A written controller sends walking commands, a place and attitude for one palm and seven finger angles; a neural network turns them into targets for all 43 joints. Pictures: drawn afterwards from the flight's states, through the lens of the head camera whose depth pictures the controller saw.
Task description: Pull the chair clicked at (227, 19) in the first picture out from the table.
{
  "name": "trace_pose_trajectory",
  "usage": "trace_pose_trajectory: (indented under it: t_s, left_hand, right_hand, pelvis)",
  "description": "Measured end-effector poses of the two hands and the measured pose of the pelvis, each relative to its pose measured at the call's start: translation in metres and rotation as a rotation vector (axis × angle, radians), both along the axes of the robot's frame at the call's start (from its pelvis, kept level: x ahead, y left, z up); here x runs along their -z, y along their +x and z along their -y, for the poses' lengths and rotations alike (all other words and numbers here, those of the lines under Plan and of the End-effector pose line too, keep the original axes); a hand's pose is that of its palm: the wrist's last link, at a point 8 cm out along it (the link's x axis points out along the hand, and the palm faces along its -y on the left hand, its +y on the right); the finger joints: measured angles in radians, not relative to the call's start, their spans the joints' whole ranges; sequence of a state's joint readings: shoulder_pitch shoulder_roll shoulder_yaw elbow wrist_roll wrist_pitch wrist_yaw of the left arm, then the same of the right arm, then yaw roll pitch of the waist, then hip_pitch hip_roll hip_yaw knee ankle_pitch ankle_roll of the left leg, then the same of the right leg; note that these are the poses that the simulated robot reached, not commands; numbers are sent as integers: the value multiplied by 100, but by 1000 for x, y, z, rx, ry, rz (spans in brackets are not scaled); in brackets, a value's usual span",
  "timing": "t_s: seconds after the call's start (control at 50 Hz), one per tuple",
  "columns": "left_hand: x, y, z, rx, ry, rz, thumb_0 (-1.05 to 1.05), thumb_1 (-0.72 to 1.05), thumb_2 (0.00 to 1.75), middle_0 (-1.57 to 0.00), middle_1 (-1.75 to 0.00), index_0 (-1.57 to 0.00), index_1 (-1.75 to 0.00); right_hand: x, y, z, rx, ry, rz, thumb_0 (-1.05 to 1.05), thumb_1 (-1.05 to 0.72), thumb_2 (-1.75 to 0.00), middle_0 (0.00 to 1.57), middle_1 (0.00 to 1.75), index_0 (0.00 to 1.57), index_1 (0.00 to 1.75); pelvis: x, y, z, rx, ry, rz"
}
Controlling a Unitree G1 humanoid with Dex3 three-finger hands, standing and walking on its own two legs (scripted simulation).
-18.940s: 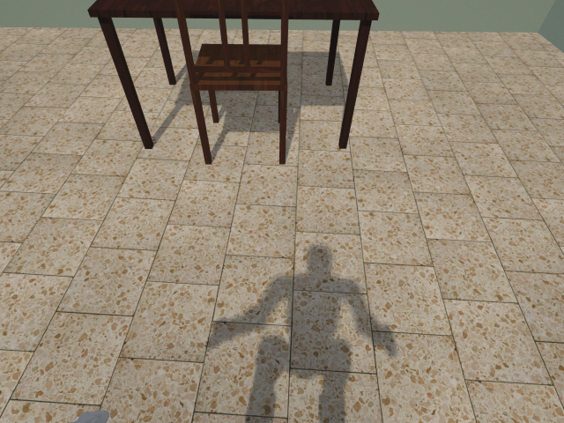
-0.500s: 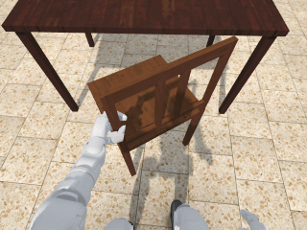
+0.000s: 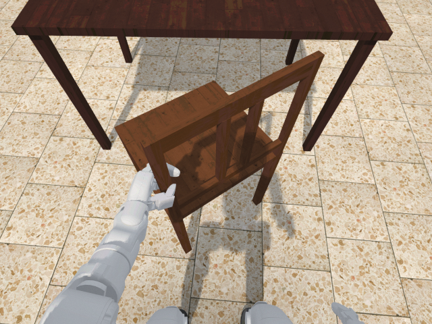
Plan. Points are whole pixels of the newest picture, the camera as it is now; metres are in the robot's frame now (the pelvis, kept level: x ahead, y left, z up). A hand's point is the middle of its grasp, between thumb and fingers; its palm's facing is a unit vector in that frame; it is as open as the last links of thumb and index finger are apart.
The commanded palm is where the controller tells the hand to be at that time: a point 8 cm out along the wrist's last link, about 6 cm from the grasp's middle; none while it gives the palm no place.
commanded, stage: step backward, pulling the chair out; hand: left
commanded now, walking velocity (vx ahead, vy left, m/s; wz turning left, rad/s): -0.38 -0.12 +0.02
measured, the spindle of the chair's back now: (221, 152) +0.48 +0.00 -0.08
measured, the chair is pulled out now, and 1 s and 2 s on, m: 0.33 0.56 0.59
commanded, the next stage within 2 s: stop walking, hand still on the chair in 0.76 s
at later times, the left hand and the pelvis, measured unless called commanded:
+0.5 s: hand (166, 252) +0.24 +0.10 -0.06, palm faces -0.12 -0.97 -0.19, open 5.8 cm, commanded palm +0.24 +0.16 -0.05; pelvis -0.11 +0.00 +0.00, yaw +1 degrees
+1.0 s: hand (148, 321) +0.13 +0.12 -0.06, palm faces -0.05 -0.97 -0.25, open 5.8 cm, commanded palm +0.12 +0.17 -0.03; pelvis -0.21 -0.01 -0.01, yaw +0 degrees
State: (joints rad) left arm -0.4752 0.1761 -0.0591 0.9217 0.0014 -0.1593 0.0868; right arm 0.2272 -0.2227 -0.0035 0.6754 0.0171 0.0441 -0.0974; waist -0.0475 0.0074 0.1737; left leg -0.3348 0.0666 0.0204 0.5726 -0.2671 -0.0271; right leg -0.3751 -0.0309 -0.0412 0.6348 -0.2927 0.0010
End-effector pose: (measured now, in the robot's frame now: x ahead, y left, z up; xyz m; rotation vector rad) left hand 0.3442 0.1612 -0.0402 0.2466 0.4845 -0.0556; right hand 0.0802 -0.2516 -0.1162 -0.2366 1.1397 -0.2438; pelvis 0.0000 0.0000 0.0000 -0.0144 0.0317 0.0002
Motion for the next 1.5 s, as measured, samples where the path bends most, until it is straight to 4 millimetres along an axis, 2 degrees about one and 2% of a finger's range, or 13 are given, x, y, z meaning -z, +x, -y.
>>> trace_pose_trajectory:
  t_s: [0.1,0.18,0.28,0.36,0.48,0.56,0.64,0.84,1.02,1.14,1.26,1.38,1.5]
  left_hand:
    - [-1,-20,3,-26,24,6,3,65,80,-16,-119,-45,-139]
    - [-1,-35,8,-63,23,-3,3,65,80,-16,-118,-46,-137]
    - [-3,-57,14,-73,9,-24,4,67,79,-14,-116,-45,-136]
    - [-2,-74,12,-37,-12,-24,4,67,78,-12,-118,-44,-137]
    - [0,-108,7,11,-32,-5,4,68,78,-11,-121,-42,-135]
    - [-1,-129,4,14,-7,8,4,66,79,-13,-122,-43,-137]
    - [-3,-146,3,5,25,-1,4,65,81,-15,-122,-45,-139]
    - [-3,-189,-6,-24,-2,-16,5,66,79,-13,-121,-44,-138]
    - [-4,-235,-10,-70,33,10,6,66,81,-14,-122,-43,-138]
    - [-5,-256,-11,-115,28,-6,7,66,82,-14,-121,-44,-138]
    - [-5,-262,-15,-85,26,-6,7,65,82,-15,-122,-45,-139]
    - [-5,-260,-19,-42,20,-6,7,63,83,-16,-123,-47,-139]
    - [-5,-258,-21,-26,13,-17,7,60,84,-17,-124,-49,-140]
  right_hand:
    - [12,-20,-4,-16,89,-10,0,-91,-90,20,30,21,30]
    - [13,-38,7,30,84,9,0,-91,-90,21,30,21,30]
    - [7,-60,27,44,10,18,0,-91,-90,21,30,21,30]
    - [-1,-78,33,29,-65,14,0,-91,-90,20,30,21,30]
    - [-9,-101,15,3,-71,9,0,-91,-90,20,30,20,30]
    - [3,-114,-5,-27,23,8,0,-91,-90,20,30,20,30]
    - [12,-130,-16,-15,82,20,0,-91,-90,20,30,21,30]
    - [6,-178,-8,9,0,48,0,-91,-90,20,30,21,30]
    - [11,-212,0,20,57,62,0,-91,-90,20,30,21,30]
    - [7,-219,14,29,28,82,0,-91,-90,20,30,21,30]
    - [-3,-213,19,43,-15,120,0,-91,-90,20,30,21,30]
    - [-11,-197,5,46,-8,148,1,-91,-90,20,30,20,30]
    - [-14,-168,-17,23,39,173,1,-91,-90,20,30,20,30]
  pelvis:
    - [-1,-21,16,26,-19,13]
    - [-3,-41,23,22,2,13]
    - [-3,-63,15,-2,30,-3]
    - [0,-83,2,-35,20,-14]
    - [0,-110,-6,-15,20,-5]
    - [1,-121,1,0,2,-4]
    - [-1,-143,5,-3,-10,13]
    - [4,-188,-10,-1,16,15]
    - [7,-212,12,8,14,52]
    - [3,-212,14,15,30,65]
    - [2,-207,5,29,20,79]
    - [-2,-196,-4,45,15,75]
    - [-6,-179,-9,53,17,64]
